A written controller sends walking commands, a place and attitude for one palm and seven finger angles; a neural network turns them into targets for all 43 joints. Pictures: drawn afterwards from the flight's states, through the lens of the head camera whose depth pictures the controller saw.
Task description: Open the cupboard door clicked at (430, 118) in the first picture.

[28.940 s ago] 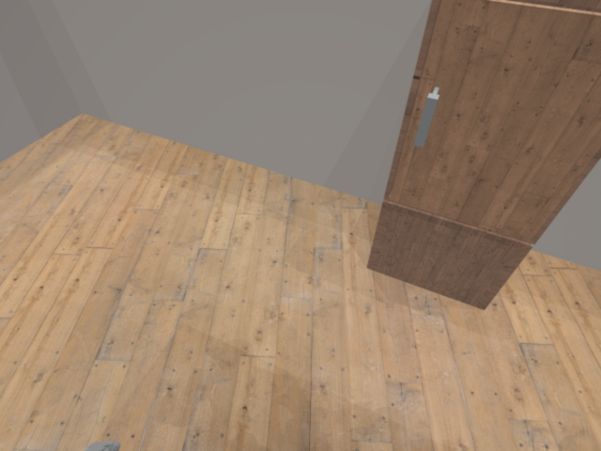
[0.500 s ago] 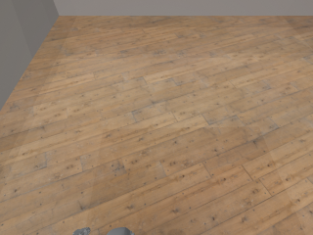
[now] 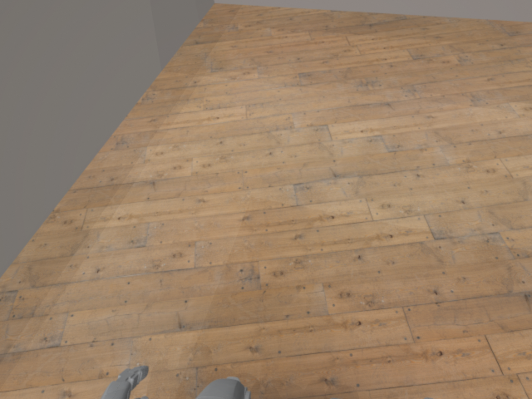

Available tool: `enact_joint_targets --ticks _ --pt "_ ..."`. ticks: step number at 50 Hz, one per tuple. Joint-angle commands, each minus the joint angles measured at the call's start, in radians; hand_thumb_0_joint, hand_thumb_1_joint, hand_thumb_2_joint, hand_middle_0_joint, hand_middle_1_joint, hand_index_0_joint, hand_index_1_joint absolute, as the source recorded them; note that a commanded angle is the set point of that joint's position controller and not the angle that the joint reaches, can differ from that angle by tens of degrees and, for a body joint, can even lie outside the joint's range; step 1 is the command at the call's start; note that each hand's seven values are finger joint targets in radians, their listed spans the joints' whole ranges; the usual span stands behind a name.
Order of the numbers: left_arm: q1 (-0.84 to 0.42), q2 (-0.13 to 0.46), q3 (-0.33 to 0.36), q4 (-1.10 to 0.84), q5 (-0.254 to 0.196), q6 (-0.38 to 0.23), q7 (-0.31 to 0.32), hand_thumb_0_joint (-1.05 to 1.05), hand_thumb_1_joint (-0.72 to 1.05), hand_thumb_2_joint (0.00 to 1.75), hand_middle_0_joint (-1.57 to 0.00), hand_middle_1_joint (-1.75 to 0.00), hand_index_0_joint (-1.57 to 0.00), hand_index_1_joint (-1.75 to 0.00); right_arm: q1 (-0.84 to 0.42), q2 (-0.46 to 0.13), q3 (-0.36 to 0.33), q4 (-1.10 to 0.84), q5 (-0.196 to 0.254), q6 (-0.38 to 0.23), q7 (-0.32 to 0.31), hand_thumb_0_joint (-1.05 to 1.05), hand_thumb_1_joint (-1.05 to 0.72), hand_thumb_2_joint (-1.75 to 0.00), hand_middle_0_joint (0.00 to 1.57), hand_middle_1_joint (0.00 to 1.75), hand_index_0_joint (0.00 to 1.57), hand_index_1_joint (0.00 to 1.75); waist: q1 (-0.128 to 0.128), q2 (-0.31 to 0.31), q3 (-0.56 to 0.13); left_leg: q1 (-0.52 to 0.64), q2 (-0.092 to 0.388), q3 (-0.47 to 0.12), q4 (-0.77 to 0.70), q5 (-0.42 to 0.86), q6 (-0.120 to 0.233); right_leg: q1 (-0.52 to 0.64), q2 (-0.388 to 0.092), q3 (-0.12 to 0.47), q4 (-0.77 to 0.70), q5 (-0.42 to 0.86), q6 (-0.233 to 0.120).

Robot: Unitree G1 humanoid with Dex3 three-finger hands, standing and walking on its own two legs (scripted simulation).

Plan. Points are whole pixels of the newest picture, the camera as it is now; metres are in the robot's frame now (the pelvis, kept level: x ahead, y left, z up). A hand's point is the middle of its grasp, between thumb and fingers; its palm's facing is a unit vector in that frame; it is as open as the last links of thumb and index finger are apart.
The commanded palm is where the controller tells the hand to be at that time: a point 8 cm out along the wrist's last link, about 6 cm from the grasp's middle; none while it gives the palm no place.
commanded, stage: turn to face it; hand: left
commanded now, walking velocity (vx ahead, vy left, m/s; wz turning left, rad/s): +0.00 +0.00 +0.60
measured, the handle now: out of the picture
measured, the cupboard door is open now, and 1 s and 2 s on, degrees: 39 39 39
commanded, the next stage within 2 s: none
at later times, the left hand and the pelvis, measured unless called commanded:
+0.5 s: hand out of the picture -0.01 +0.20 -0.17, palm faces +0.37 -0.89 -0.26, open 7.4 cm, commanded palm none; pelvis +0.03 -0.01 +0.00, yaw +20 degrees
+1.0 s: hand out of the picture +0.04 +0.13 -0.14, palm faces +0.58 -0.77 -0.24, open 7.3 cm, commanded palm none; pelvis +0.07 -0.07 +0.01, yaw +38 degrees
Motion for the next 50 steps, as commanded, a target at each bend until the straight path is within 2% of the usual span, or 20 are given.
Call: enact_joint_targets --ticks 1,4,8,13,17,18,19,20,21,22,26,31,34,35,36,37,38,39,42,50 --pt "0.034 0.142 0.032 -0.057 -0.001 -0.022 0.020 0.00 0.90 0.90 -0.20 -0.30 -0.20 -0.30 -0.030 -0.052 -0.017 -0.072 -0.003 -0.009 0.018 0.00 -0.90 -0.90 0.20 0.30 0.20 0.30 -0.004 -0.241 -0.091 -0.155 0.050 0.003 0.399 0.067 -0.023 0.171 -0.270 0.158 -0.297 0.557 -0.073" --pt "0.086 0.136 0.032 -0.048 0.000 -0.030 0.024 0.00 0.90 0.90 -0.20 -0.30 -0.20 -0.30 -0.044 -0.030 -0.004 -0.061 0.001 -0.007 0.026 0.00 -0.90 -0.90 0.20 0.30 0.20 0.30 0.014 -0.234 -0.143 -0.142 0.046 0.054 0.257 0.090 -0.035 0.302 -0.246 0.056 -0.264 0.727 -0.052" --pt "0.177 0.150 0.040 -0.013 0.002 -0.031 0.025 0.00 0.90 0.90 -0.20 -0.30 -0.20 -0.30 -0.113 -0.008 0.009 -0.071 0.004 -0.009 0.028 0.00 -0.90 -0.90 0.20 0.30 0.20 0.30 0.058 -0.215 -0.156 -0.115 0.042 0.101 0.070 0.062 -0.034 0.411 -0.279 0.020 -0.236 0.836 -0.064" --pt "0.201 0.174 0.053 0.011 0.009 -0.026 0.021 0.00 0.90 0.90 -0.20 -0.30 -0.20 -0.30 -0.142 0.001 0.018 -0.083 0.006 -0.017 0.029 0.00 -0.90 -0.90 0.20 0.30 0.20 0.30 0.069 -0.259 -0.137 -0.026 0.039 0.154 -0.136 0.044 -0.006 0.402 -0.315 -0.026 -0.198 0.864 -0.074" --pt "0.157 0.207 0.066 0.006 0.002 -0.026 0.013 0.00 0.90 0.90 -0.20 -0.30 -0.20 -0.30 -0.040 -0.031 0.009 -0.073 0.001 -0.029 0.024 0.00 -0.90 -0.90 0.20 0.30 0.20 0.30 0.001 -0.207 -0.177 0.214 0.005 0.204 -0.361 0.184 0.032 0.280 -0.322 -0.103 -0.046 0.832 -0.030" --pt "0.124 0.204 0.066 0.001 -0.005 -0.025 0.008 0.00 0.90 0.90 -0.20 -0.30 -0.20 -0.30 0.048 -0.068 -0.004 -0.054 -0.003 -0.033 0.023 0.00 -0.90 -0.90 0.20 0.30 0.20 0.30 -0.053 -0.132 -0.215 0.388 0.045 0.155 -0.462 0.351 0.057 0.156 -0.295 -0.135 0.114 0.697 0.011" --pt "0.104 0.146 0.056 -0.041 -0.015 -0.019 -0.003 0.00 0.90 0.90 -0.20 -0.30 -0.20 -0.30 0.121 -0.191 -0.037 -0.045 -0.015 -0.041 0.016 0.00 -0.90 -0.90 0.20 0.30 0.20 0.30 -0.095 0.173 -0.253 0.591 0.320 -0.212 -0.490 0.735 0.203 -0.157 -0.145 -0.156 0.360 0.063 0.094" --pt "0.028 0.123 0.037 -0.096 -0.008 -0.008 0.002 0.00 0.90 0.90 -0.20 -0.30 -0.20 -0.30 0.178 -0.251 -0.045 -0.031 -0.004 -0.032 0.009 0.00 -0.90 -0.90 0.20 0.30 0.20 0.30 -0.111 0.218 -0.245 0.561 0.481 -0.359 -0.520 0.979 0.322 -0.272 -0.074 -0.036 0.502 -0.315 0.105" --pt "-0.006 0.130 0.040 -0.097 -0.002 0.008 0.012 0.00 0.90 0.90 -0.20 -0.30 -0.20 -0.30 0.171 -0.235 -0.043 -0.030 -0.002 -0.034 -0.002 0.00 -0.90 -0.90 0.20 0.30 0.20 0.30 -0.101 0.102 -0.230 0.518 0.466 -0.333 -0.517 0.894 0.315 -0.304 -0.086 0.052 0.545 -0.282 0.109" --pt "-0.017 0.117 0.044 -0.080 -0.004 0.010 0.013 0.00 0.90 0.90 -0.20 -0.30 -0.20 -0.30 0.119 -0.221 -0.040 -0.047 -0.005 -0.039 -0.014 0.00 -0.90 -0.90 0.20 0.30 0.20 0.30 -0.078 0.140 -0.193 0.448 0.407 -0.293 -0.523 0.827 0.288 -0.309 -0.084 0.078 0.552 -0.230 0.115" --pt "0.055 0.113 0.048 -0.028 -0.004 0.026 -0.005 0.00 0.90 0.90 -0.20 -0.30 -0.20 -0.30 -0.005 -0.161 -0.017 -0.075 -0.007 -0.053 -0.017 0.00 -0.90 -0.90 0.20 0.30 0.20 0.30 0.013 0.071 -0.120 0.297 0.259 -0.119 -0.540 0.736 0.204 -0.204 -0.054 0.082 0.466 -0.064 0.122" --pt "0.025 0.100 0.041 -0.055 -0.006 0.022 -0.007 0.00 0.90 0.90 -0.20 -0.30 -0.20 -0.30 0.000 -0.166 -0.028 -0.070 -0.013 -0.046 -0.009 0.00 -0.90 -0.90 0.20 0.30 0.20 0.30 0.008 0.114 -0.117 0.232 0.221 -0.150 -0.524 0.614 0.190 -0.074 0.006 0.044 0.192 -0.068 0.117" --pt "0.097 0.106 0.042 -0.048 -0.009 0.007 -0.007 0.00 0.90 0.90 -0.20 -0.30 -0.20 -0.30 -0.042 -0.170 -0.035 -0.082 -0.009 -0.036 -0.008 0.00 -0.90 -0.90 0.20 0.30 0.20 0.30 0.046 0.121 -0.139 0.149 0.196 -0.182 -0.448 0.559 0.157 0.107 0.047 0.018 -0.041 0.046 0.106" --pt "0.149 0.133 0.050 -0.040 -0.007 -0.004 -0.003 0.00 0.90 0.90 -0.20 -0.30 -0.20 -0.30 -0.052 -0.149 -0.033 -0.093 -0.002 -0.036 -0.006 0.00 -0.90 -0.90 0.20 0.30 0.20 0.30 0.074 0.063 -0.154 0.076 0.149 -0.160 -0.372 0.460 0.115 0.233 0.016 0.041 -0.194 0.152 0.098" --pt "0.192 0.224 0.068 -0.032 0.009 -0.019 0.008 0.00 0.90 0.90 -0.20 -0.30 -0.20 -0.30 -0.027 -0.079 -0.025 -0.105 0.009 -0.038 0.000 0.00 -0.90 -0.90 0.20 0.30 0.20 0.30 0.090 -0.210 -0.190 -0.094 0.022 -0.037 -0.159 0.171 0.037 0.390 -0.219 0.276 -0.334 0.256 0.034" --pt "0.188 0.289 0.069 -0.040 0.010 -0.017 0.013 0.00 0.90 0.90 -0.20 -0.30 -0.20 -0.30 -0.034 -0.054 -0.021 -0.127 0.007 -0.039 0.003 0.00 -0.90 -0.90 0.20 0.30 0.20 0.30 0.095 -0.390 -0.180 -0.161 -0.050 0.031 0.121 -0.173 0.000 0.332 -0.455 0.469 -0.363 0.431 -0.093" --pt "0.163 0.246 0.063 -0.043 0.003 -0.019 0.023 0.00 0.90 0.90 -0.20 -0.30 -0.20 -0.30 -0.032 -0.084 -0.027 -0.113 0.001 -0.027 -0.001 0.00 -0.90 -0.90 0.20 0.30 0.20 0.30 0.081 -0.373 -0.172 -0.146 0.009 -0.037 0.289 -0.145 0.009 0.256 -0.459 0.429 -0.351 0.449 -0.125" --pt "0.103 0.213 0.053 -0.056 0.001 -0.015 0.025 0.00 0.90 0.90 -0.20 -0.30 -0.20 -0.30 -0.036 -0.072 -0.026 -0.097 0.000 -0.020 0.002 0.00 -0.90 -0.90 0.20 0.30 0.20 0.30 0.051 -0.343 -0.126 -0.159 0.028 -0.031 0.378 -0.072 -0.001 0.215 -0.388 0.366 -0.331 0.438 -0.123" --pt "0.017 0.148 0.032 -0.081 0.000 -0.017 0.022 0.00 0.90 0.90 -0.20 -0.30 -0.20 -0.30 -0.002 -0.043 -0.011 -0.058 0.000 -0.006 0.022 0.00 -0.90 -0.90 0.20 0.30 0.20 0.30 -0.003 -0.278 -0.100 -0.122 0.053 0.025 0.353 0.076 -0.026 0.176 -0.270 0.093 -0.299 0.519 -0.062" --pt "0.123 0.203 0.064 -0.031 0.010 -0.018 0.019 0.00 0.90 0.90 -0.20 -0.30 -0.20 -0.30 -0.072 0.001 0.011 -0.072 0.007 -0.020 0.030 0.00 -0.90 -0.90 0.20 0.30 0.20 0.30 0.060 -0.246 -0.129 0.010 0.035 0.148 -0.128 0.018 -0.013 0.310 -0.326 0.006 -0.221 0.671 -0.084"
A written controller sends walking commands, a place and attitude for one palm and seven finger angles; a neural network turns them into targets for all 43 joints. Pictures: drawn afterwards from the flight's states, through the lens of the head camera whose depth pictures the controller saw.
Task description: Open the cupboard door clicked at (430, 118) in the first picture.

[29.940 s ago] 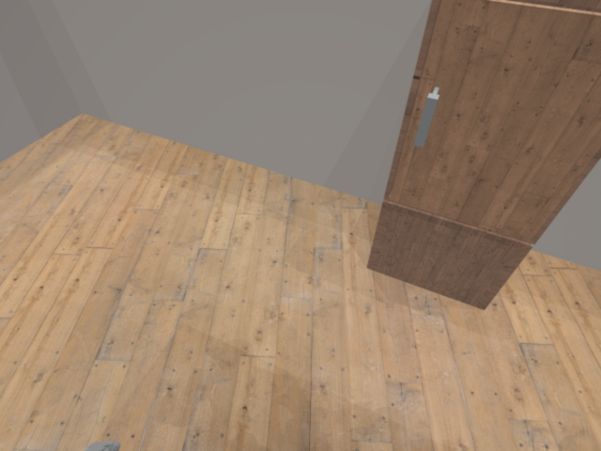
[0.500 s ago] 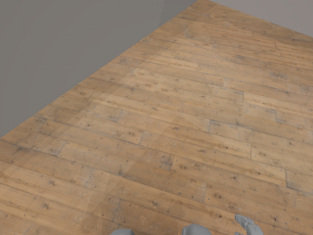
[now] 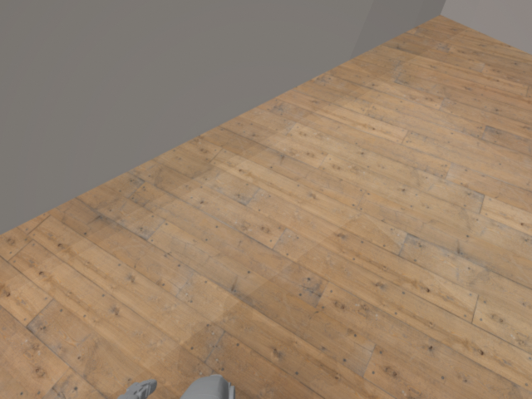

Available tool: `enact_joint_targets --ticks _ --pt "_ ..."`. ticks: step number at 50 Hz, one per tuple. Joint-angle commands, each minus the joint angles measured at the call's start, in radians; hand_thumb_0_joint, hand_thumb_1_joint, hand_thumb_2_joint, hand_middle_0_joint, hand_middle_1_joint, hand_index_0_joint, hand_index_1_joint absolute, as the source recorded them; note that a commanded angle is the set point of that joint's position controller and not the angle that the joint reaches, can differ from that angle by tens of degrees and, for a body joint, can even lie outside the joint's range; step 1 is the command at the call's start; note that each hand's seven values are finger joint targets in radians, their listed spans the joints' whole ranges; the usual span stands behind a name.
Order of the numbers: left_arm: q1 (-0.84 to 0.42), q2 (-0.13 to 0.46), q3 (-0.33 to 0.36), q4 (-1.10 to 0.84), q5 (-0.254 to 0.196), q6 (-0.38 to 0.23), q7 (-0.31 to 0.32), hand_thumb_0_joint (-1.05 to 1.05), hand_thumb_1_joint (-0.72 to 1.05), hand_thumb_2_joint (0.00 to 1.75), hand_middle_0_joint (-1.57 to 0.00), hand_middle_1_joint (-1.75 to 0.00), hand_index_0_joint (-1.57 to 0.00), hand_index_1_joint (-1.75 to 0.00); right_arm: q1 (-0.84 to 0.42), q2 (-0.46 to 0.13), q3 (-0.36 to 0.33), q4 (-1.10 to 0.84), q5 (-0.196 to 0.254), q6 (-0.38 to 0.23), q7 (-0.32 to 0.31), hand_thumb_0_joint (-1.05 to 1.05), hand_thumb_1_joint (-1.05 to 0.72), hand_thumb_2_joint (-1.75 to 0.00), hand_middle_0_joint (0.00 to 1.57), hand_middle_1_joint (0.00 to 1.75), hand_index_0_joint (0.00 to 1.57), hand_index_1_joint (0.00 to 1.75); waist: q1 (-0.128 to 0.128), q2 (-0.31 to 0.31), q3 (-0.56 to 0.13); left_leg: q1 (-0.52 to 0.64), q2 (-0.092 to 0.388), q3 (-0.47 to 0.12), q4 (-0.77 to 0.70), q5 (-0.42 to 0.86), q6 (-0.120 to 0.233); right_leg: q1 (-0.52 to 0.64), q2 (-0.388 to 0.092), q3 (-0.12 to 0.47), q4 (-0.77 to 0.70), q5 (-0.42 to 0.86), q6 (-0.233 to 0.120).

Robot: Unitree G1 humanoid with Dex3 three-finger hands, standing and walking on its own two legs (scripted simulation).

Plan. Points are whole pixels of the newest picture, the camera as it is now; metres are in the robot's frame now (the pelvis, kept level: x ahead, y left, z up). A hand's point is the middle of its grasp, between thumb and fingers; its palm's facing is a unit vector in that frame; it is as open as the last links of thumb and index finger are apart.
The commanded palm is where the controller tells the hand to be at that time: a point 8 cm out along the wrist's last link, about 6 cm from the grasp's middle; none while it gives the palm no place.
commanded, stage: turn to face it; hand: left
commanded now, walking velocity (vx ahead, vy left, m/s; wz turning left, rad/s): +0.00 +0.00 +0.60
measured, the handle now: out of the picture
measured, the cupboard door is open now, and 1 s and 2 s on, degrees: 39 39 39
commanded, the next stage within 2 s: none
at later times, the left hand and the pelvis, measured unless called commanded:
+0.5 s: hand out of the picture +0.06 +0.21 -0.16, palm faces +0.28 -0.91 -0.31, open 7.4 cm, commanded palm none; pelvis +0.01 -0.03 -0.01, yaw +17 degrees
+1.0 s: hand out of the picture -0.08 +0.19 -0.19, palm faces +0.61 -0.75 -0.26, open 7.4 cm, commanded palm none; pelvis +0.01 -0.02 -0.01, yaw +37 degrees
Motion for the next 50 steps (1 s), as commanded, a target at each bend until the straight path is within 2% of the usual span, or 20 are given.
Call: enact_joint_targets --ticks 1,4,5,6,7,13,19,21,22,23,24,25,27,29,38,42,43,44,45,50 --pt "0.087 0.248 0.080 -0.028 0.007 -0.019 0.011 0.00 0.90 0.90 -0.20 -0.30 -0.20 -0.30 -0.064 -0.027 0.000 -0.104 0.003 -0.040 0.005 0.00 -0.90 -0.90 0.20 0.30 0.20 0.30 0.072 -0.197 -0.154 0.019 -0.012 0.053 -0.211 -0.010 0.018 0.191 -0.247 0.127 -0.090 0.628 -0.091" --pt "0.058 0.246 0.087 -0.030 -0.005 -0.014 0.002 0.00 0.90 0.90 -0.20 -0.30 -0.20 -0.30 0.041 -0.077 -0.015 -0.087 -0.002 -0.052 0.003 0.00 -0.90 -0.90 0.20 0.30 0.20 0.30 0.004 -0.112 -0.201 0.261 -0.012 0.049 -0.486 0.207 0.045 0.071 -0.221 0.049 0.090 0.506 -0.014" --pt "0.051 0.207 0.082 -0.055 -0.014 -0.006 -0.005 0.00 0.90 0.90 -0.20 -0.30 -0.20 -0.30 0.114 -0.173 -0.039 -0.078 -0.011 -0.059 -0.002 0.00 -0.90 -0.90 0.20 0.30 0.20 0.30 -0.040 0.124 -0.247 0.440 0.165 -0.197 -0.547 0.450 0.129 -0.147 -0.125 0.000 0.293 0.201 0.054" --pt "-0.020 0.137 0.054 -0.110 -0.015 0.000 -0.008 0.00 0.90 0.90 -0.20 -0.30 -0.20 -0.30 0.183 -0.272 -0.064 -0.070 -0.016 -0.055 -0.013 0.00 -0.90 -0.90 0.20 0.30 0.20 0.30 -0.083 0.354 -0.229 0.489 0.408 -0.502 -0.589 0.835 0.291 -0.384 0.003 0.046 0.503 -0.378 0.107" --pt "-0.073 0.165 0.053 -0.129 -0.001 0.012 0.000 0.00 0.90 0.90 -0.20 -0.30 -0.20 -0.30 0.210 -0.265 -0.059 -0.053 -0.014 -0.052 -0.021 0.00 -0.90 -0.90 0.20 0.30 0.20 0.30 -0.086 0.208 -0.228 0.449 0.420 -0.476 -0.573 0.729 0.328 -0.397 0.003 0.168 0.585 -0.356 0.089" --pt "-0.022 0.153 0.058 -0.049 -0.007 0.019 -0.013 0.00 0.90 0.90 -0.20 -0.30 -0.20 -0.30 0.034 -0.184 -0.031 -0.103 -0.016 -0.069 -0.041 0.00 -0.90 -0.90 0.20 0.30 0.20 0.30 0.015 0.119 -0.158 0.294 0.215 -0.269 -0.580 0.625 0.227 -0.313 0.040 0.215 0.528 -0.112 0.100" --pt "0.004 0.142 0.053 -0.062 -0.012 0.012 -0.011 0.00 0.90 0.90 -0.20 -0.30 -0.20 -0.30 0.001 -0.197 -0.043 -0.106 -0.018 -0.054 -0.034 0.00 -0.90 -0.90 0.20 0.30 0.20 0.30 0.023 0.180 -0.160 0.210 0.175 -0.336 -0.547 0.532 0.214 -0.121 0.120 0.172 0.200 -0.105 0.087" --pt "0.080 0.155 0.059 -0.047 -0.013 0.002 -0.007 0.00 0.90 0.90 -0.20 -0.30 -0.20 -0.30 -0.039 -0.185 -0.045 -0.119 -0.011 -0.049 -0.033 0.00 -0.90 -0.90 0.20 0.30 0.20 0.30 0.063 0.167 -0.174 0.123 0.139 -0.332 -0.482 0.480 0.179 0.040 0.131 0.159 0.004 0.033 0.079" --pt "0.123 0.193 0.068 -0.040 -0.009 -0.009 -0.001 0.00 0.90 0.90 -0.20 -0.30 -0.20 -0.30 -0.042 -0.155 -0.041 -0.127 -0.003 -0.048 -0.030 0.00 -0.90 -0.90 0.20 0.30 0.20 0.30 0.086 0.062 -0.179 0.023 0.077 -0.296 -0.396 0.354 0.129 0.168 0.067 0.218 -0.146 0.097 0.063" --pt "0.159 0.290 0.088 -0.038 0.010 -0.020 0.010 0.00 0.90 0.90 -0.20 -0.30 -0.20 -0.30 -0.029 -0.085 -0.033 -0.144 0.006 -0.050 -0.022 0.00 -0.90 -0.90 0.20 0.30 0.20 0.30 0.102 -0.241 -0.191 -0.165 -0.071 -0.143 -0.164 0.030 0.048 0.284 -0.204 0.512 -0.266 0.164 -0.025" --pt "0.140 0.318 0.078 -0.045 0.006 -0.016 0.010 0.00 0.90 0.90 -0.20 -0.30 -0.20 -0.30 -0.048 -0.093 -0.034 -0.156 -0.002 -0.049 -0.019 0.00 -0.90 -0.90 0.20 0.30 0.20 0.30 0.099 -0.279 -0.153 -0.176 -0.086 -0.108 0.095 -0.194 0.031 0.167 -0.369 0.583 -0.274 0.293 -0.128" --pt "0.106 0.267 0.073 -0.047 0.001 -0.023 0.016 0.00 0.90 0.90 -0.20 -0.30 -0.20 -0.30 -0.053 -0.112 -0.040 -0.135 -0.007 -0.038 -0.021 0.00 -0.90 -0.90 0.20 0.30 0.20 0.30 0.080 -0.310 -0.130 -0.166 -0.040 -0.162 0.244 -0.161 0.036 0.079 -0.337 0.584 -0.266 0.315 -0.141" --pt "0.006 0.201 0.051 -0.068 -0.004 -0.021 0.015 0.00 0.90 0.90 -0.20 -0.30 -0.20 -0.30 -0.026 -0.092 -0.035 -0.097 -0.008 -0.026 -0.008 0.00 -0.90 -0.90 0.20 0.30 0.20 0.30 0.019 -0.169 -0.100 -0.162 -0.009 -0.129 0.342 -0.003 0.013 0.063 -0.210 0.357 -0.210 0.390 -0.108" --pt "0.003 0.181 0.047 -0.076 -0.003 -0.025 0.017 0.00 0.90 0.90 -0.20 -0.30 -0.20 -0.30 -0.016 -0.066 -0.025 -0.084 -0.005 -0.021 0.001 0.00 -0.90 -0.90 0.20 0.30 0.20 0.30 0.013 -0.184 -0.117 -0.140 -0.004 -0.091 0.281 0.043 0.001 0.095 -0.167 0.238 -0.192 0.491 -0.078" --pt "0.116 0.233 0.076 -0.020 0.009 -0.020 0.013 0.00 0.90 0.90 -0.20 -0.30 -0.20 -0.30 -0.111 -0.027 -0.002 -0.106 0.003 -0.033 0.005 0.00 -0.90 -0.90 0.20 0.30 0.20 0.30 0.083 -0.197 -0.142 -0.017 -0.003 0.023 -0.151 -0.033 0.011 0.207 -0.245 0.144 -0.122 0.605 -0.103" --pt "0.085 0.252 0.088 -0.019 -0.002 -0.013 0.001 0.00 0.90 0.90 -0.20 -0.30 -0.20 -0.30 -0.010 -0.064 -0.011 -0.093 -0.002 -0.048 0.001 0.00 -0.90 -0.90 0.20 0.30 0.20 0.30 0.023 -0.139 -0.173 0.225 -0.021 0.053 -0.445 0.155 0.044 0.081 -0.234 0.062 0.028 0.491 -0.032" --pt "0.070 0.228 0.085 -0.032 -0.008 -0.009 -0.004 0.00 0.90 0.90 -0.20 -0.30 -0.20 -0.30 0.061 -0.126 -0.028 -0.083 -0.006 -0.056 0.002 0.00 -0.90 -0.90 0.20 0.30 0.20 0.30 -0.021 0.020 -0.220 0.397 0.074 -0.076 -0.548 0.335 0.085 -0.062 -0.179 0.013 0.210 0.332 0.023" --pt "0.034 0.154 0.064 -0.080 -0.015 -0.003 -0.013 0.00 0.90 0.90 -0.20 -0.30 -0.20 -0.30 0.135 -0.254 -0.060 -0.075 -0.016 -0.059 -0.008 0.00 -0.90 -0.90 0.20 0.30 0.20 0.30 -0.066 0.342 -0.228 0.525 0.367 -0.470 -0.579 0.748 0.245 -0.366 -0.017 0.009 0.457 -0.312 0.104" --pt "-0.046 0.165 0.053 -0.119 -0.002 0.010 -0.003 0.00 0.90 0.90 -0.20 -0.30 -0.20 -0.30 0.197 -0.278 -0.060 -0.052 -0.013 -0.048 -0.017 0.00 -0.90 -0.90 0.20 0.30 0.20 0.30 -0.086 0.225 -0.217 0.457 0.434 -0.478 -0.573 0.780 0.323 -0.387 -0.002 0.144 0.554 -0.370 0.086" --pt "-0.011 0.162 0.063 -0.038 -0.003 0.021 -0.013 0.00 0.90 0.90 -0.20 -0.30 -0.20 -0.30 0.030 -0.178 -0.027 -0.099 -0.013 -0.070 -0.045 0.00 -0.90 -0.90 0.20 0.30 0.20 0.30 0.016 0.117 -0.158 0.322 0.225 -0.286 -0.601 0.659 0.228 -0.365 0.021 0.229 0.637 -0.084 0.102"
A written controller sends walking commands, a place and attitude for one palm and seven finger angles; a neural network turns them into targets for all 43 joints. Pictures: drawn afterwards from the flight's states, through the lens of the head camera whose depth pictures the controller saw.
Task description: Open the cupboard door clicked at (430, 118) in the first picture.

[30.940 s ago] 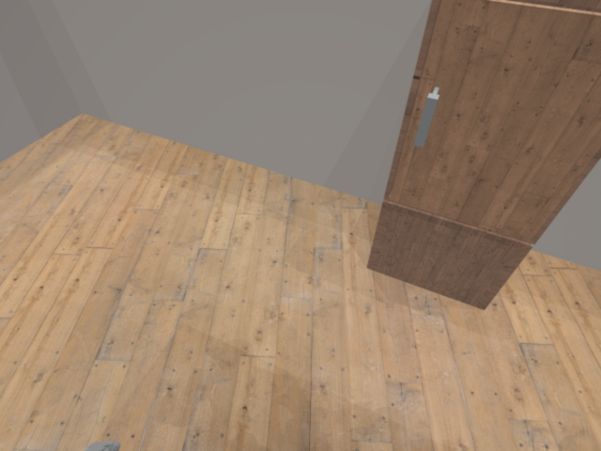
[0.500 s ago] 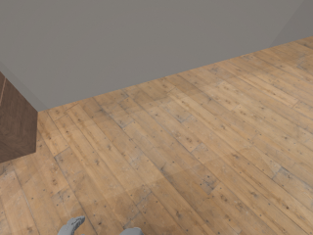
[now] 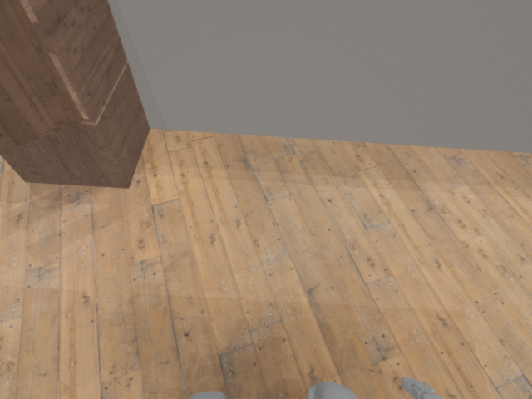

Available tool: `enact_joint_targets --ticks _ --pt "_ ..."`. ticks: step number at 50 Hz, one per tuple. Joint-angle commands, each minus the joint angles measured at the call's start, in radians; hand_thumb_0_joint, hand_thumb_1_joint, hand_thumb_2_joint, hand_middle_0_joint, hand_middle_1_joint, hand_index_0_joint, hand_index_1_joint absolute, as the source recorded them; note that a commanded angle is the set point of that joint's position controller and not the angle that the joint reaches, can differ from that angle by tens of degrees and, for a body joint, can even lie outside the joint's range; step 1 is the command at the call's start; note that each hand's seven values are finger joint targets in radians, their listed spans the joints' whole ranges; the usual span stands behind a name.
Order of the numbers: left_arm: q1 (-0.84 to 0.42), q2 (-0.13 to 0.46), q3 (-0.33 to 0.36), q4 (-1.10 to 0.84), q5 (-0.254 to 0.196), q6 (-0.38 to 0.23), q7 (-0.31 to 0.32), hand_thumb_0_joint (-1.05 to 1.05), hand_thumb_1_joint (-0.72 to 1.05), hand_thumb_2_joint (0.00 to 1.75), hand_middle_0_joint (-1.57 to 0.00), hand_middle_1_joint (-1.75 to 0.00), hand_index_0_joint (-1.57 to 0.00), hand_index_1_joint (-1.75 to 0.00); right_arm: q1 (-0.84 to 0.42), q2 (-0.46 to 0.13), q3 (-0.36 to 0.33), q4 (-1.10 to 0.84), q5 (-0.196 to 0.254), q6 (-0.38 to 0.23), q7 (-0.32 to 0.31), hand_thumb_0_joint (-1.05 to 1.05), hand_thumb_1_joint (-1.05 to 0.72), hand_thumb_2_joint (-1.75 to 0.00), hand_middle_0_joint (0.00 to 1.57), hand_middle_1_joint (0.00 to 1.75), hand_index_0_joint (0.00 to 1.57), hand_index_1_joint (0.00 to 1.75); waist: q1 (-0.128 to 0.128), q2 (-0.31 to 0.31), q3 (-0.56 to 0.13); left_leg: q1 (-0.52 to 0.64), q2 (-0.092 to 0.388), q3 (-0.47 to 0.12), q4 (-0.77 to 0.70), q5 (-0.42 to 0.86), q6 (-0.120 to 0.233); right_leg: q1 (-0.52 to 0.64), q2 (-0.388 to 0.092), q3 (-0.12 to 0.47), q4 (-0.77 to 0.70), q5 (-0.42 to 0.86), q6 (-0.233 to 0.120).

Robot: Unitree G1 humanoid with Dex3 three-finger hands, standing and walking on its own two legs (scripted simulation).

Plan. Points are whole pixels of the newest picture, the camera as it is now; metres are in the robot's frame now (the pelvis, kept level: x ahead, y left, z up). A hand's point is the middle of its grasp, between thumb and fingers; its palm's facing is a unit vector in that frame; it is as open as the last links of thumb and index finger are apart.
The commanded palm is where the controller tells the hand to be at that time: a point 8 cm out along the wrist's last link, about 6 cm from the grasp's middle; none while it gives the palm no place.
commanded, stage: turn to face it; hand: left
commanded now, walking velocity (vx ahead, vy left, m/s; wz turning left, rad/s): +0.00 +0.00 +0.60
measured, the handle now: out of the picture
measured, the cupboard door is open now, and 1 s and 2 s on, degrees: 39 39 39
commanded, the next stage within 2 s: take the last steps up to it in 1.08 s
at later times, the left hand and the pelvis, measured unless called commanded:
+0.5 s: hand out of the picture +0.06 +0.14 -0.13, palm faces +0.26 -0.93 -0.26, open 7.4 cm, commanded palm none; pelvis +0.01 -0.06 +0.01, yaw +17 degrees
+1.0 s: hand out of the picture -0.03 +0.16 -0.16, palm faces +0.54 -0.80 -0.25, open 7.4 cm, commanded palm none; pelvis +0.02 -0.05 +0.01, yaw +31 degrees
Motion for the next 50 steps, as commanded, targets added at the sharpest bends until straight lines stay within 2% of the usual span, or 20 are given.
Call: enact_joint_targets --ticks 1,9,13,14,15,16,17,19,21,25,30,33,34,35,36,37,38,40,44,50 --pt "-0.027 0.073 0.018 -0.095 0.002 -0.042 -0.005 0.00 0.90 0.90 -0.20 -0.30 -0.20 -0.30 0.068 -0.197 -0.047 -0.042 -0.001 -0.021 -0.022 0.00 -0.90 -0.90 0.20 0.30 0.20 0.30 -0.019 0.139 -0.152 0.206 0.251 -0.254 -0.258 0.551 0.119 -0.115 0.008 0.087 0.063 0.120 0.022" --pt "-0.077 0.057 0.007 -0.133 -0.005 -0.044 0.000 0.00 0.90 0.90 -0.20 -0.30 -0.20 -0.30 0.084 -0.204 -0.060 -0.029 -0.008 -0.009 -0.015 0.00 -0.90 -0.90 0.20 0.30 0.20 0.30 -0.033 0.191 -0.152 0.150 0.221 -0.333 -0.233 0.452 0.126 0.034 0.075 0.066 -0.260 0.073 0.014" --pt "0.031 0.075 0.013 -0.112 -0.011 -0.065 0.007 0.00 0.90 0.90 -0.20 -0.30 -0.20 -0.30 0.031 -0.192 -0.066 -0.049 0.003 -0.001 -0.014 0.00 -0.90 -0.90 0.20 0.30 0.20 0.30 0.025 0.167 -0.180 0.004 0.165 -0.365 -0.122 0.419 0.072 0.326 0.110 0.049 -0.613 0.258 -0.005" --pt "0.082 0.124 0.025 -0.102 -0.003 -0.077 0.014 0.00 0.90 0.90 -0.20 -0.30 -0.20 -0.30 0.033 -0.154 -0.062 -0.057 0.011 -0.002 -0.009 0.00 -0.90 -0.90 0.20 0.30 0.20 0.30 0.049 0.034 -0.200 -0.129 0.088 -0.300 -0.008 0.224 0.011 0.486 -0.015 0.159 -0.756 0.321 -0.033" --pt "0.096 0.209 0.042 -0.099 0.012 -0.083 0.023 0.00 0.90 0.90 -0.20 -0.30 -0.20 -0.30 0.040 -0.087 -0.053 -0.078 0.017 -0.005 -0.003 0.00 -0.90 -0.90 0.20 0.30 0.20 0.30 0.052 -0.262 -0.189 -0.306 -0.075 -0.096 0.241 -0.214 -0.078 0.556 -0.306 0.429 -0.808 0.473 -0.155" --pt "0.082 0.204 0.029 -0.104 0.006 -0.081 0.025 0.00 0.90 0.90 -0.20 -0.30 -0.20 -0.30 0.027 -0.131 -0.061 -0.072 0.005 0.003 -0.003 0.00 -0.90 -0.90 0.20 0.30 0.20 0.30 0.050 -0.222 -0.162 -0.285 -0.032 -0.125 0.477 -0.313 -0.073 0.410 -0.388 0.425 -0.801 0.549 -0.231" --pt "0.039 0.166 0.022 -0.111 0.003 -0.082 0.027 0.00 0.90 0.90 -0.20 -0.30 -0.20 -0.30 0.015 -0.126 -0.064 -0.056 0.003 0.013 0.000 0.00 -0.90 -0.90 0.20 0.30 0.20 0.30 0.026 -0.227 -0.121 -0.286 -0.005 -0.142 0.597 -0.267 -0.075 0.344 -0.328 0.397 -0.791 0.572 -0.232" --pt "-0.052 0.101 0.005 -0.133 -0.001 -0.078 0.026 0.00 0.90 0.90 -0.20 -0.30 -0.20 -0.30 0.039 -0.102 -0.057 -0.023 0.003 0.027 0.014 0.00 -0.90 -0.90 0.20 0.30 0.20 0.30 -0.030 -0.138 -0.075 -0.285 0.032 -0.107 0.673 -0.117 -0.094 0.316 -0.217 0.169 -0.753 0.635 -0.185" --pt "-0.040 0.089 0.002 -0.135 0.000 -0.087 0.026 0.00 0.90 0.90 -0.20 -0.30 -0.20 -0.30 0.042 -0.089 -0.047 -0.015 0.005 0.030 0.020 0.00 -0.90 -0.90 0.20 0.30 0.20 0.30 -0.031 -0.150 -0.093 -0.274 0.038 -0.074 0.619 -0.078 -0.108 0.350 -0.190 0.086 -0.741 0.721 -0.164" --pt "0.050 0.112 0.014 -0.102 0.002 -0.089 0.024 0.00 0.90 0.90 -0.20 -0.30 -0.20 -0.30 -0.027 -0.066 -0.035 -0.022 0.007 0.031 0.025 0.00 -0.90 -0.90 0.20 0.30 0.20 0.30 0.012 -0.112 -0.113 -0.247 0.035 -0.014 0.424 -0.107 -0.114 0.449 -0.207 0.027 -0.712 0.825 -0.164" --pt "0.093 0.145 0.031 -0.079 0.011 -0.084 0.021 0.00 0.90 0.90 -0.20 -0.30 -0.20 -0.30 -0.070 -0.052 -0.022 -0.038 0.012 0.018 0.025 0.00 -0.90 -0.90 0.20 0.30 0.20 0.30 0.041 -0.171 -0.125 -0.147 0.028 0.045 0.183 -0.144 -0.089 0.469 -0.248 -0.009 -0.656 0.894 -0.179" --pt "0.095 0.158 0.035 -0.061 0.011 -0.083 0.016 0.00 0.90 0.90 -0.20 -0.30 -0.20 -0.30 -0.029 -0.060 -0.021 -0.035 0.012 0.007 0.021 0.00 -0.90 -0.90 0.20 0.30 0.20 0.30 0.018 -0.164 -0.148 -0.027 0.004 0.078 0.012 -0.066 -0.068 0.442 -0.244 -0.041 -0.574 0.911 -0.147" --pt "0.076 0.167 0.038 -0.063 0.004 -0.083 0.013 0.00 0.90 0.90 -0.20 -0.30 -0.20 -0.30 0.017 -0.082 -0.026 -0.024 0.008 0.003 0.019 0.00 -0.90 -0.90 0.20 0.30 0.20 0.30 -0.018 -0.158 -0.163 0.075 -0.001 0.083 -0.088 0.020 -0.056 0.390 -0.236 -0.075 -0.507 0.882 -0.122" --pt "0.060 0.156 0.037 -0.072 -0.005 -0.081 0.007 0.00 0.90 0.90 -0.20 -0.30 -0.20 -0.30 0.082 -0.131 -0.038 -0.010 0.003 -0.006 0.017 0.00 -0.90 -0.90 0.20 0.30 0.20 0.30 -0.060 -0.056 -0.210 0.257 0.052 0.034 -0.184 0.220 -0.026 0.267 -0.208 -0.108 -0.361 0.787 -0.077" --pt "0.047 0.088 0.023 -0.109 -0.013 -0.075 -0.001 0.00 0.90 0.90 -0.20 -0.30 -0.20 -0.30 0.154 -0.250 -0.068 -0.002 -0.007 -0.014 0.011 0.00 -0.90 -0.90 0.20 0.30 0.20 0.30 -0.099 0.274 -0.251 0.443 0.333 -0.344 -0.200 0.614 0.115 -0.032 -0.054 -0.140 -0.119 0.144 -0.001" --pt "-0.014 0.062 0.001 -0.146 -0.003 -0.063 0.006 0.00 0.90 0.90 -0.20 -0.30 -0.20 -0.30 0.202 -0.291 -0.071 0.013 0.000 -0.003 0.003 0.00 -0.90 -0.90 0.20 0.30 0.20 0.30 -0.113 0.301 -0.245 0.382 0.457 -0.409 -0.224 0.778 0.217 -0.086 -0.012 -0.018 -0.005 -0.173 -0.007" --pt "-0.054 0.068 0.002 -0.144 -0.001 -0.049 0.016 0.00 0.90 0.90 -0.20 -0.30 -0.20 -0.30 0.187 -0.260 -0.062 0.009 0.000 -0.005 -0.009 0.00 -0.90 -0.90 0.20 0.30 0.20 0.30 -0.102 0.225 -0.229 0.327 0.431 -0.387 -0.223 0.700 0.216 -0.097 -0.018 0.047 0.035 -0.149 -0.006" --pt "-0.052 0.070 0.007 -0.099 -0.003 -0.043 0.008 0.00 0.90 0.90 -0.20 -0.30 -0.20 -0.30 0.078 -0.215 -0.049 -0.020 -0.006 -0.009 -0.027 0.00 -0.90 -0.90 0.20 0.30 0.20 0.30 -0.059 0.224 -0.129 0.183 0.352 -0.312 -0.255 0.561 0.184 -0.088 -0.020 0.086 0.050 -0.035 0.002" --pt "0.030 0.049 0.004 -0.049 -0.001 -0.036 -0.005 0.00 0.90 0.90 -0.20 -0.30 -0.20 -0.30 0.035 -0.181 -0.029 -0.022 -0.003 -0.021 -0.027 0.00 -0.90 -0.90 0.20 0.30 0.20 0.30 -0.008 0.167 -0.136 0.161 0.260 -0.175 -0.257 0.565 0.131 -0.013 0.014 0.056 -0.028 0.077 0.006" --pt "0.025 0.023 -0.006 -0.056 -0.004 -0.048 -0.006 0.00 0.90 0.90 -0.20 -0.30 -0.20 -0.30 0.041 -0.177 -0.035 -0.007 -0.007 -0.011 -0.023 0.00 -0.90 -0.90 0.20 0.30 0.20 0.30 -0.014 0.209 -0.138 0.126 0.240 -0.225 -0.227 0.464 0.123 0.126 0.080 0.009 -0.336 0.077 -0.003"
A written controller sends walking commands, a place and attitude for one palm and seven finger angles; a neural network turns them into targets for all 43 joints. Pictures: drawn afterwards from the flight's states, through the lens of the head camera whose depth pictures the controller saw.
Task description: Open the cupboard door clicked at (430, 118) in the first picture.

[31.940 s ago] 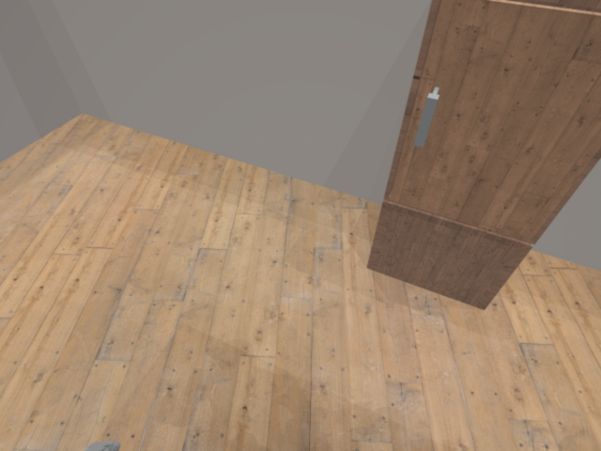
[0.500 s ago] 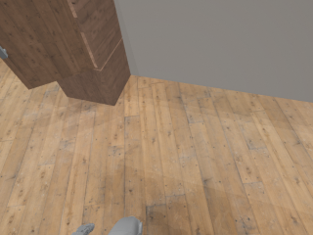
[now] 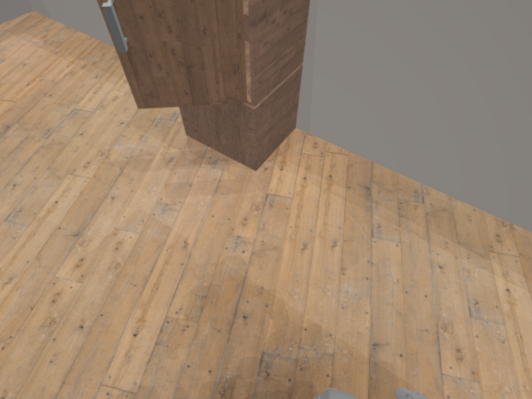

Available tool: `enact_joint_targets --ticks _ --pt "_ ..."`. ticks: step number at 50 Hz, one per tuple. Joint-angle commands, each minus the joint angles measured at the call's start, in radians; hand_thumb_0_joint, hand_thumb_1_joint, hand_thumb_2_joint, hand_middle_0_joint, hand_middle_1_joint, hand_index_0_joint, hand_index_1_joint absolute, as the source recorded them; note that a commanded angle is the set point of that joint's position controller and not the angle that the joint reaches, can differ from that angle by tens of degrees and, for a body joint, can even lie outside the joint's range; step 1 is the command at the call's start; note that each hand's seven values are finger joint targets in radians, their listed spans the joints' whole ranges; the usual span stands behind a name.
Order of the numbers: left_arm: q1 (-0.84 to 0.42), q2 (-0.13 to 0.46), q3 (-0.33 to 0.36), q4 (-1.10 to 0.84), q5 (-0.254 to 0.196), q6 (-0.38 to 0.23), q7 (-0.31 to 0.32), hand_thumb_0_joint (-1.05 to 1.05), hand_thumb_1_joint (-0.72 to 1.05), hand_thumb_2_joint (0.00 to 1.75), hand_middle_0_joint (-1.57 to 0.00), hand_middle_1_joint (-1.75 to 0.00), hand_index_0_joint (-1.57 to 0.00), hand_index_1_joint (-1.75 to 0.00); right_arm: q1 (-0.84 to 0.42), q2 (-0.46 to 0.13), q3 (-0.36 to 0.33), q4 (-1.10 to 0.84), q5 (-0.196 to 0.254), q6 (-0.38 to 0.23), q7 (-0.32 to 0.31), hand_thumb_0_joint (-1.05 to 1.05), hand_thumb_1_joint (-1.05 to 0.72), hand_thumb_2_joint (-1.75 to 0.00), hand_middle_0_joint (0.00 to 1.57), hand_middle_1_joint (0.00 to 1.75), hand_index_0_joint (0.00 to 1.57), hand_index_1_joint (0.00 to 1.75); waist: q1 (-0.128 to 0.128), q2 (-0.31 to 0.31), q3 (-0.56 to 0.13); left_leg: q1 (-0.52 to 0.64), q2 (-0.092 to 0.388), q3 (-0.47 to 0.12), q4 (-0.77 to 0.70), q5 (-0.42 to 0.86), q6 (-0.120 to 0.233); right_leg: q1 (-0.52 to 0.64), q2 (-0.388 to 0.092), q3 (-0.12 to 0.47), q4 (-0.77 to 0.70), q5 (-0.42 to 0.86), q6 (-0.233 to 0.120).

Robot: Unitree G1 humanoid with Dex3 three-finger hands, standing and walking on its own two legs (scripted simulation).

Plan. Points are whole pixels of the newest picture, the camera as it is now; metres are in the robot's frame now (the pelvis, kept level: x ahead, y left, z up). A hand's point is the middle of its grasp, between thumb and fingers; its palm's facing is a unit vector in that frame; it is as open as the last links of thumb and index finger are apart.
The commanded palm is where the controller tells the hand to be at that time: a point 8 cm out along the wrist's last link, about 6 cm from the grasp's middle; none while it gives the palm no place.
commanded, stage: turn to face it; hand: left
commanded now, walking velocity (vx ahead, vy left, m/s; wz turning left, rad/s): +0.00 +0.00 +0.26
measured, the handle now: (117, 25) +1.07 +0.54 -0.01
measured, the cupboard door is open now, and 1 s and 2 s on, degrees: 39 39 39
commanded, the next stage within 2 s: take the last steps up to it in 0.08 s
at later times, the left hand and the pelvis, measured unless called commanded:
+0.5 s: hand out of the picture -0.02 +0.17 -0.16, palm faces +0.27 -0.94 -0.21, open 7.3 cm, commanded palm none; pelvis +0.03 -0.01 +0.01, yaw +11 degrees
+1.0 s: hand (135, 317) +0.26 +0.27 -0.15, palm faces +0.15 -0.97 -0.19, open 7.4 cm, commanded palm none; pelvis +0.17 +0.08 +0.00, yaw +10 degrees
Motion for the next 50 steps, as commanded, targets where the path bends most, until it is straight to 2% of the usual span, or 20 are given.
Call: enact_joint_targets --ticks 1,3,4,5,6,9,11,17,22,25,27,28,29,30,31,33,37,40,46,50 --pt "0.056 0.047 0.012 -0.049 -0.002 -0.037 0.004 0.00 0.90 0.90 -0.20 -0.30 -0.20 -0.30 0.025 -0.191 -0.058 -0.044 -0.001 -0.008 -0.011 0.00 -0.90 -0.90 0.20 0.30 0.20 0.30 -0.013 0.173 -0.133 0.051 0.213 -0.188 -0.101 0.398 0.142 0.135 0.062 -0.044 -0.224 0.066 -0.003" --pt "0.127 0.074 0.018 -0.026 0.001 -0.055 0.009 0.00 0.90 0.90 -0.20 -0.30 -0.20 -0.30 0.015 -0.170 -0.057 -0.044 0.009 -0.008 -0.007 0.00 -0.90 -0.90 0.20 0.30 0.20 0.30 0.023 0.099 -0.147 -0.024 0.155 -0.166 -0.013 0.284 0.081 0.299 0.049 -0.033 -0.460 0.256 -0.011" --pt "0.153 0.129 0.029 -0.020 0.010 -0.067 0.016 0.00 0.90 0.90 -0.20 -0.30 -0.20 -0.30 0.032 -0.115 -0.052 -0.048 0.017 -0.009 -0.004 0.00 -0.90 -0.90 0.20 0.30 0.20 0.30 0.027 -0.079 -0.167 -0.137 0.060 -0.080 0.130 0.078 0.018 0.410 -0.109 0.131 -0.562 0.362 -0.056" --pt "0.150 0.202 0.038 -0.016 0.017 -0.071 0.020 0.00 0.90 0.90 -0.20 -0.30 -0.20 -0.30 0.027 -0.071 -0.044 -0.068 0.020 -0.006 0.003 0.00 -0.90 -0.90 0.20 0.30 0.20 0.30 0.028 -0.279 -0.126 -0.242 -0.056 0.008 0.328 -0.289 -0.033 0.391 -0.323 0.335 -0.622 0.480 -0.172" --pt "0.147 0.182 0.031 -0.021 0.010 -0.076 0.022 0.00 0.90 0.90 -0.20 -0.30 -0.20 -0.30 0.000 -0.101 -0.052 -0.060 0.012 0.010 -0.001 0.00 -0.90 -0.90 0.20 0.30 0.20 0.30 0.042 -0.289 -0.117 -0.230 -0.021 -0.071 0.497 -0.357 -0.026 0.289 -0.358 0.354 -0.638 0.512 -0.229" --pt "0.047 0.111 0.019 -0.036 0.009 -0.072 0.029 0.00 0.90 0.90 -0.20 -0.30 -0.20 -0.30 0.026 -0.082 -0.053 -0.005 0.013 0.018 0.007 0.00 -0.90 -0.90 0.20 0.30 0.20 0.30 -0.011 -0.187 -0.064 -0.265 0.008 -0.066 0.667 -0.201 -0.039 0.276 -0.237 0.158 -0.590 0.589 -0.210" --pt "0.073 0.094 0.018 -0.030 0.008 -0.084 0.026 0.00 0.90 0.90 -0.20 -0.30 -0.20 -0.30 0.040 -0.062 -0.048 0.015 0.009 0.016 0.014 0.00 -0.90 -0.90 0.20 0.30 0.20 0.30 -0.005 -0.166 -0.077 -0.280 0.013 -0.041 0.640 -0.142 -0.052 0.320 -0.217 0.103 -0.604 0.550 -0.178" --pt "0.194 0.109 0.037 0.041 0.013 -0.105 0.019 0.00 0.90 0.90 -0.20 -0.30 -0.20 -0.30 -0.038 -0.042 -0.040 0.007 0.003 -0.001 0.033 0.00 -0.90 -0.90 0.20 0.30 0.20 0.30 0.060 -0.136 -0.057 -0.345 0.044 0.008 0.442 -0.135 -0.059 0.449 -0.285 0.118 -0.674 0.353 -0.195" --pt "0.220 0.122 0.042 0.084 0.019 -0.109 0.011 0.00 0.90 0.90 -0.20 -0.30 -0.20 -0.30 -0.082 -0.032 -0.033 -0.011 0.007 -0.013 0.046 0.00 -0.90 -0.90 0.20 0.30 0.20 0.30 0.065 -0.165 -0.030 -0.288 0.044 0.051 0.272 -0.132 -0.046 0.418 -0.308 0.075 -0.683 0.287 -0.196" --pt "0.187 0.140 0.047 0.094 0.021 -0.106 0.006 0.00 0.90 0.90 -0.20 -0.30 -0.20 -0.30 -0.044 -0.027 -0.028 -0.008 0.010 -0.025 0.049 0.00 -0.90 -0.90 0.20 0.30 0.20 0.30 0.037 -0.181 -0.033 -0.145 0.020 0.099 0.126 -0.119 -0.029 0.340 -0.296 0.023 -0.642 0.270 -0.177" --pt "0.146 0.139 0.047 0.097 0.015 -0.101 0.003 0.00 0.90 0.90 -0.20 -0.30 -0.20 -0.30 0.069 -0.043 -0.029 0.027 0.006 -0.038 0.043 0.00 -0.90 -0.90 0.20 0.30 0.20 0.30 -0.023 -0.147 -0.049 0.088 -0.020 0.159 -0.027 -0.012 -0.018 0.210 -0.240 -0.048 -0.561 0.240 -0.133" --pt "0.117 0.122 0.044 0.091 0.013 -0.098 -0.003 0.00 0.90 0.90 -0.20 -0.30 -0.20 -0.30 0.174 -0.089 -0.041 0.055 0.005 -0.044 0.034 0.00 -0.90 -0.90 0.20 0.30 0.20 0.30 -0.076 -0.042 -0.086 0.256 -0.008 0.134 -0.083 -0.028 -0.005 0.111 -0.190 -0.102 -0.414 0.213 -0.102" --pt "0.120 0.054 0.032 0.066 0.006 -0.092 -0.012 0.00 0.90 0.90 -0.20 -0.30 -0.20 -0.30 0.300 -0.191 -0.068 0.085 -0.007 -0.052 0.021 0.00 -0.90 -0.90 0.20 0.30 0.20 0.30 -0.128 0.234 -0.143 0.419 0.210 -0.166 -0.149 -0.076 0.079 -0.079 -0.061 -0.196 -0.127 0.051 -0.052" --pt "0.034 0.013 0.013 0.010 0.007 -0.091 -0.009 0.00 0.90 0.90 -0.20 -0.30 -0.20 -0.30 0.423 -0.254 -0.079 0.109 -0.010 -0.045 0.002 0.00 -0.90 -0.90 0.20 0.30 0.20 0.30 -0.174 0.316 -0.124 0.424 0.366 -0.396 -0.271 -0.047 0.178 -0.249 0.022 -0.141 0.126 -0.184 -0.042" --pt "-0.016 0.013 0.008 -0.006 0.012 -0.092 -0.002 0.00 0.90 0.90 -0.20 -0.30 -0.20 -0.30 0.391 -0.234 -0.071 0.114 -0.008 -0.045 -0.007 0.00 -0.90 -0.90 0.20 0.30 0.20 0.30 -0.154 0.212 -0.101 0.352 0.398 -0.413 -0.290 -0.119 0.225 -0.294 -0.013 -0.043 0.251 -0.162 -0.072" --pt "0.004 0.023 0.010 0.031 0.012 -0.087 -0.012 0.00 0.90 0.90 -0.20 -0.30 -0.20 -0.30 0.254 -0.151 -0.047 0.063 -0.001 -0.056 -0.015 0.00 -0.90 -0.90 0.20 0.30 0.20 0.30 -0.082 0.144 -0.039 0.214 0.345 -0.310 -0.319 -0.130 0.200 -0.288 -0.064 0.013 0.311 0.009 -0.077" --pt "0.079 -0.008 0.005 0.076 0.014 -0.076 -0.018 0.00 0.90 0.90 -0.20 -0.30 -0.20 -0.30 0.241 -0.090 -0.020 0.078 0.004 -0.094 -0.018 0.00 -0.90 -0.90 0.20 0.30 0.20 0.30 -0.015 0.075 -0.034 0.209 0.252 -0.098 -0.322 0.291 0.169 -0.221 -0.049 0.002 0.231 0.162 -0.057" --pt "0.034 -0.008 0.004 0.059 0.011 -0.074 -0.017 0.00 0.90 0.90 -0.20 -0.30 -0.20 -0.30 0.278 -0.081 -0.022 0.102 0.004 -0.101 -0.018 0.00 -0.90 -0.90 0.20 0.30 0.20 0.30 -0.012 0.051 -0.032 0.240 0.251 -0.048 -0.317 0.437 0.183 -0.217 -0.041 -0.008 0.121 0.200 -0.055" --pt "-0.123 -0.022 -0.002 -0.011 0.007 -0.072 -0.025 0.00 0.90 0.90 -0.20 -0.30 -0.20 -0.30 0.344 -0.076 -0.015 0.154 -0.003 -0.097 -0.019 0.00 -0.90 -0.90 0.20 0.30 0.20 0.30 -0.036 0.070 0.043 0.208 0.254 -0.015 -0.316 0.410 0.174 -0.140 -0.016 -0.035 -0.131 0.250 -0.076" --pt "-0.098 -0.010 0.003 -0.021 0.007 -0.080 -0.025 0.00 0.90 0.90 -0.20 -0.30 -0.20 -0.30 0.356 -0.094 -0.015 0.186 -0.006 -0.093 -0.021 0.00 -0.90 -0.90 0.20 0.30 0.20 0.30 -0.006 0.046 0.029 0.191 0.244 0.002 -0.205 0.527 0.154 0.038 0.044 -0.077 -0.243 0.202 -0.106"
